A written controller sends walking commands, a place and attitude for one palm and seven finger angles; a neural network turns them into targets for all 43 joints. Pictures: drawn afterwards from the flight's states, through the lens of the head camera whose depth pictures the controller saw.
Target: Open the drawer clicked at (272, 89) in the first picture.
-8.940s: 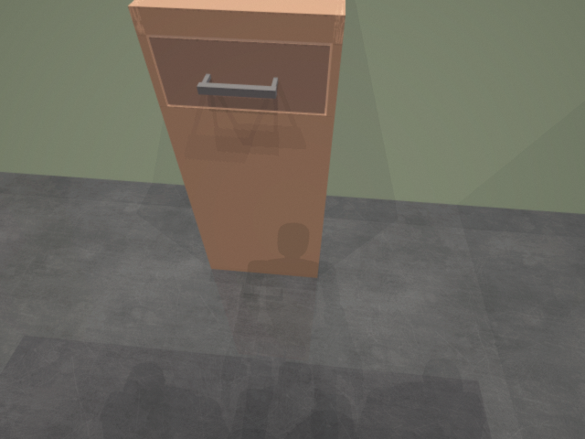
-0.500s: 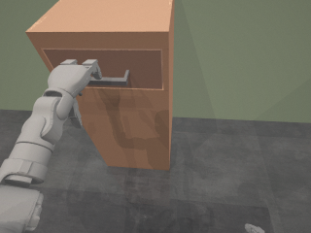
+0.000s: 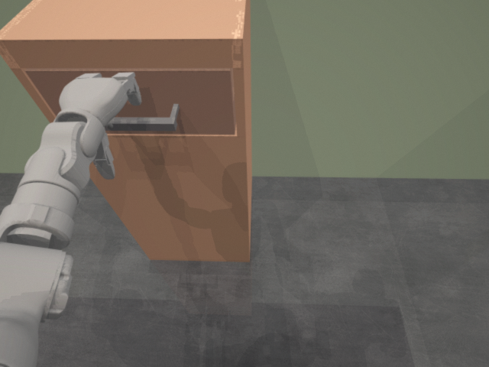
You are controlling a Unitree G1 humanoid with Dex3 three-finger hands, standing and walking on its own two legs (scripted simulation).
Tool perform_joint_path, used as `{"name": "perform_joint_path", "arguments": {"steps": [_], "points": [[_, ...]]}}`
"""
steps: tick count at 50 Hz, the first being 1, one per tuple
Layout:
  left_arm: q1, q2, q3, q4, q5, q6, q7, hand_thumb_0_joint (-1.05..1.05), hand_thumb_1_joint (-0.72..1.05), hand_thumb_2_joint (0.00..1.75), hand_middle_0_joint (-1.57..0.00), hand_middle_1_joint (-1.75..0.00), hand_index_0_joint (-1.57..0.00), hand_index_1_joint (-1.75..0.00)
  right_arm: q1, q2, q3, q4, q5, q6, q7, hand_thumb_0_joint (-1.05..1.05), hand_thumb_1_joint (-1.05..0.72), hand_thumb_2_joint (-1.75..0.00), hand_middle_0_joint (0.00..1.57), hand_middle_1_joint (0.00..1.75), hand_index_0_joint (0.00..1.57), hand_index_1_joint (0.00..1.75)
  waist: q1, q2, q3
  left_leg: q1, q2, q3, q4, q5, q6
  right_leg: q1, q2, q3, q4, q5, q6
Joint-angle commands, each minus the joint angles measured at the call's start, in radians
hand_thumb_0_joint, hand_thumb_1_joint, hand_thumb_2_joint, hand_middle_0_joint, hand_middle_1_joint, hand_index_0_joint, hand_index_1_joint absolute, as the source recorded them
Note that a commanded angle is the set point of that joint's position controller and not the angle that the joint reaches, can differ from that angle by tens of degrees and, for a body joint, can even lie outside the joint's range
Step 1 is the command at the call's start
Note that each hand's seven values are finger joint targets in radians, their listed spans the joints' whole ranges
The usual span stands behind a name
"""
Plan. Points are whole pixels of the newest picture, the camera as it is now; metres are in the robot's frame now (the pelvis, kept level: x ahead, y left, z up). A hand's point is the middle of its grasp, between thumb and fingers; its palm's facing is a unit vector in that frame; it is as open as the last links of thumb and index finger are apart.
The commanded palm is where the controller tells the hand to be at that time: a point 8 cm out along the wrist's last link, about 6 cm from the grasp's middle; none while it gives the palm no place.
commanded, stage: move the hooked fingers above the handle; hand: left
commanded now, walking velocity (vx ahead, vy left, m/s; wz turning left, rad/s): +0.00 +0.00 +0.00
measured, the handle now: (135, 116) +0.56 +0.23 +0.08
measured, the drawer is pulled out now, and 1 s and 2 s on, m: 0.00 0.00 0.00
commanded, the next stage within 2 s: lower the fingers behind the handle in 1.00 s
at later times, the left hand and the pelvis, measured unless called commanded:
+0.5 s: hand (121, 110) +0.52 +0.23 +0.13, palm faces -0.04 -0.02 -1.00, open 13.6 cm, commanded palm +0.51 +0.24 +0.19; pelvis +0.00 +0.01 -0.01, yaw -2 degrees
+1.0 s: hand (116, 112) +0.51 +0.23 +0.13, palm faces -0.05 -0.02 -1.00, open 13.8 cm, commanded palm +0.51 +0.23 +0.19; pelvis +0.00 +0.01 -0.01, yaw -1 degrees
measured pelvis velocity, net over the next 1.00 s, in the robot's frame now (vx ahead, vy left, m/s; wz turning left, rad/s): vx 0.00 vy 0.01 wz -0.02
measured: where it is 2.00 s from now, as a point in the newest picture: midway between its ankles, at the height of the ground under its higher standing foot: outside the picture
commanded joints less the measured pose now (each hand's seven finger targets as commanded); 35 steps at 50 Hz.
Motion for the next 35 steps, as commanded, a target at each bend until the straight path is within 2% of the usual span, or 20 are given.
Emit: {"name": "perform_joint_path", "arguments": {"steps": [1, 6, 7, 8, 10, 11, 13, 15, 16, 18, 20, 22, 24, 25, 27, 28, 29, 31, 32, 35], "points": [[-0.561, 0.244, 0.082, -0.143, 0.003, -0.007, 0.040, 0.00, -0.50, 0.30, -0.30, -1.20, -0.30, -1.20, 0.094, -0.144, -0.053, -0.067, -0.004, -0.021, -0.012, 0.00, -0.90, -0.90, 0.20, 0.30, 0.20, 0.30, -0.045, -0.027, -0.390, 0.264, -0.037, 0.011, 0.011, 0.350, 0.044, 0.038, 0.036, 0.018, -0.051, 0.409, -0.016], [-0.601, 0.281, 0.101, -0.034, 0.014, -0.020, 0.049, 0.00, -0.50, 0.30, -0.30, -1.20, -0.30, -1.20, 0.144, -0.153, -0.054, -0.049, -0.004, -0.025, -0.017, 0.00, -0.90, -0.90, 0.20, 0.30, 0.20, 0.30, -0.072, -0.042, -0.361, 0.207, -0.033, 0.009, 0.025, 0.306, 0.045, -0.008, 0.040, 0.020, -0.048, 0.369, -0.012], [-0.619, 0.316, 0.122, -0.018, 0.020, -0.020, 0.056, 0.00, -0.50, 0.30, -0.30, -1.20, -0.30, -1.20, 0.155, -0.156, -0.052, -0.045, -0.003, -0.028, -0.018, 0.00, -0.90, -0.90, 0.20, 0.30, 0.20, 0.30, -0.071, -0.036, -0.364, 0.190, -0.032, 0.008, 0.029, 0.300, 0.043, -0.011, 0.041, 0.022, -0.043, 0.363, -0.013], [-0.650, 0.321, 0.123, -0.030, 0.025, -0.026, 0.062, 0.00, -0.50, 0.30, -0.30, -1.20, -0.30, -1.20, 0.162, -0.157, -0.053, -0.044, -0.006, -0.031, -0.020, 0.00, -0.90, -0.90, 0.20, 0.30, 0.20, 0.30, -0.080, -0.042, -0.388, 0.190, -0.034, 0.013, 0.038, 0.317, 0.046, 0.000, 0.041, 0.025, -0.039, 0.383, -0.011], [-0.681, 0.346, 0.135, -0.005, 0.046, -0.020, 0.081, 0.00, -0.50, 0.30, -0.30, -1.20, -0.30, -1.20, 0.186, -0.156, -0.057, -0.038, -0.007, -0.036, -0.018, 0.00, -0.90, -0.90, 0.20, 0.30, 0.20, 0.30, -0.081, 0.007, -0.427, 0.196, -0.030, 0.009, 0.051, 0.330, 0.043, -0.024, 0.046, 0.025, -0.024, 0.376, -0.014], [-0.700, 0.323, 0.118, -0.018, 0.048, -0.020, 0.085, 0.00, -0.50, 0.30, -0.30, -1.20, -0.30, -1.20, 0.194, -0.154, -0.060, -0.039, -0.011, -0.039, -0.015, 0.00, -0.90, -0.90, 0.20, 0.30, 0.20, 0.30, -0.081, 0.041, -0.446, 0.212, -0.029, 0.011, 0.056, 0.347, 0.041, -0.034, 0.048, 0.024, -0.019, 0.379, -0.015], [-0.674, 0.379, 0.172, -0.012, 0.057, -0.022, 0.089, 0.00, -0.50, 0.30, -0.30, -1.20, -0.30, -1.20, 0.211, -0.157, -0.063, -0.042, -0.015, -0.039, -0.013, 0.00, -0.90, -0.90, 0.20, 0.30, 0.20, 0.30, -0.063, 0.026, -0.503, 0.217, -0.027, 0.010, 0.069, 0.402, 0.040, 0.000, 0.055, 0.020, -0.004, 0.413, -0.018], [-0.649, 0.388, 0.189, -0.026, 0.066, -0.017, 0.092, 0.00, -0.50, 0.30, -0.30, -1.20, -0.30, -1.20, 0.218, -0.154, -0.069, -0.046, -0.019, -0.034, -0.010, 0.00, -0.90, -0.90, 0.20, 0.30, 0.20, 0.30, -0.047, 0.055, -0.539, 0.237, -0.020, 0.009, 0.076, 0.459, 0.038, 0.004, 0.058, 0.018, 0.006, 0.446, -0.019], [-0.635, 0.357, 0.165, -0.018, 0.064, -0.011, 0.090, 0.00, -0.50, 0.30, -0.30, -1.20, -0.30, -1.20, 0.218, -0.153, -0.068, -0.048, -0.018, -0.029, -0.006, 0.00, -0.90, -0.90, 0.20, 0.30, 0.20, 0.30, -0.052, 0.047, -0.512, 0.231, -0.020, 0.012, 0.072, 0.447, 0.038, -0.007, 0.061, 0.013, -0.001, 0.431, -0.018], [-0.619, 0.366, 0.180, 0.014, 0.053, -0.005, 0.092, 0.00, -0.50, 0.30, -0.30, -1.20, -0.30, -1.20, 0.222, -0.160, -0.068, -0.038, -0.016, -0.024, -0.008, 0.00, -0.90, -0.90, 0.20, 0.30, 0.20, 0.30, -0.066, -0.014, -0.455, 0.195, -0.017, 0.014, 0.064, 0.422, 0.042, -0.004, 0.060, 0.012, -0.018, 0.425, -0.015], [-0.617, 0.404, 0.195, 0.009, 0.059, 0.001, 0.095, 0.00, -0.50, 0.30, -0.30, -1.20, -0.30, -1.20, 0.215, -0.165, -0.064, -0.041, -0.011, -0.021, -0.011, 0.00, -0.90, -0.90, 0.20, 0.30, 0.20, 0.30, -0.053, 0.011, -0.446, 0.176, -0.018, 0.016, 0.046, 0.368, 0.041, -0.004, 0.059, 0.014, -0.021, 0.386, -0.015], [-0.636, 0.378, 0.170, 0.003, 0.068, 0.005, 0.099, 0.00, -0.50, 0.30, -0.30, -1.20, -0.30, -1.20, 0.215, -0.159, -0.066, -0.041, -0.010, -0.023, -0.010, 0.00, -0.90, -0.90, 0.20, 0.30, 0.20, 0.30, -0.062, 0.025, -0.433, 0.189, -0.016, 0.013, 0.045, 0.354, 0.041, -0.027, 0.062, 0.010, -0.025, 0.359, -0.017], [-0.643, 0.397, 0.177, 0.004, 0.071, 0.002, 0.099, 0.00, -0.50, 0.30, -0.30, -1.20, -0.30, -1.20, 0.213, -0.162, -0.064, -0.040, -0.010, -0.022, -0.013, 0.00, -0.90, -0.90, 0.20, 0.30, 0.20, 0.30, -0.065, 0.039, -0.435, 0.196, -0.014, 0.013, 0.040, 0.341, 0.039, -0.029, 0.060, 0.012, -0.028, 0.343, -0.017], [-0.647, 0.361, 0.152, -0.006, 0.066, 0.002, 0.095, 0.00, -0.50, 0.30, -0.30, -1.20, -0.30, -1.20, 0.214, -0.158, -0.065, -0.042, -0.012, -0.025, -0.012, 0.00, -0.90, -0.90, 0.20, 0.30, 0.20, 0.30, -0.067, 0.043, -0.445, 0.214, -0.013, 0.011, 0.040, 0.347, 0.040, -0.036, 0.061, 0.009, -0.029, 0.338, -0.017], [-0.625, 0.390, 0.179, -0.018, 0.069, -0.005, 0.088, 0.00, -0.50, 0.30, -0.30, -1.20, -0.30, -1.20, 0.215, -0.159, -0.066, -0.046, -0.013, -0.026, -0.014, 0.00, -0.90, -0.90, 0.20, 0.30, 0.20, 0.30, -0.057, 0.039, -0.462, 0.229, -0.012, 0.008, 0.044, 0.374, 0.040, -0.024, 0.063, 0.008, -0.023, 0.356, -0.019], [-0.626, 0.351, 0.152, -0.041, 0.060, -0.013, 0.081, 0.00, -0.50, 0.30, -0.30, -1.20, -0.30, -1.20, 0.215, -0.158, -0.067, -0.048, -0.015, -0.026, -0.013, 0.00, -0.90, -0.90, 0.20, 0.30, 0.20, 0.30, -0.064, 0.048, -0.483, 0.254, -0.011, 0.006, 0.048, 0.405, 0.039, -0.026, 0.063, 0.008, -0.026, 0.370, -0.020], [-0.631, 0.310, 0.120, -0.036, 0.056, -0.013, 0.076, 0.00, -0.50, 0.30, -0.30, -1.20, -0.30, -1.20, 0.211, -0.153, -0.069, -0.047, -0.013, -0.027, -0.012, 0.00, -0.90, -0.90, 0.20, 0.30, 0.20, 0.30, -0.073, 0.048, -0.460, 0.263, -0.008, 0.006, 0.047, 0.387, 0.039, -0.052, 0.063, 0.006, -0.032, 0.346, -0.016], [-0.609, 0.323, 0.134, -0.019, 0.049, -0.013, 0.069, 0.00, -0.50, 0.30, -0.30, -1.20, -0.30, -1.20, 0.209, -0.158, -0.067, -0.044, -0.012, -0.027, -0.012, 0.00, -0.90, -0.90, 0.20, 0.30, 0.20, 0.30, -0.069, 0.026, -0.420, 0.250, -0.009, 0.003, 0.040, 0.353, 0.040, -0.060, 0.064, 0.004, -0.039, 0.322, -0.016], [-0.615, 0.296, 0.110, -0.016, 0.046, -0.013, 0.064, 0.00, -0.50, 0.30, -0.30, -1.20, -0.30, -1.20, 0.206, -0.156, -0.066, -0.047, -0.010, -0.027, -0.013, 0.00, -0.90, -0.90, 0.20, 0.30, 0.20, 0.30, -0.079, 0.011, -0.399, 0.245, -0.009, 0.000, 0.035, 0.339, 0.041, -0.071, 0.063, 0.001, -0.042, 0.310, -0.017], [-0.635, 0.291, 0.111, -0.051, 0.041, -0.028, 0.064, 0.00, -0.50, 0.30, -0.30, -1.20, -0.30, -1.20, 0.204, -0.155, -0.068, -0.043, -0.012, -0.028, -0.012, 0.00, -0.90, -0.90, 0.20, 0.30, 0.20, 0.30, -0.076, 0.035, -0.421, 0.279, -0.010, -0.007, 0.041, 0.369, 0.039, -0.081, 0.063, 0.001, -0.038, 0.318, -0.020]]}}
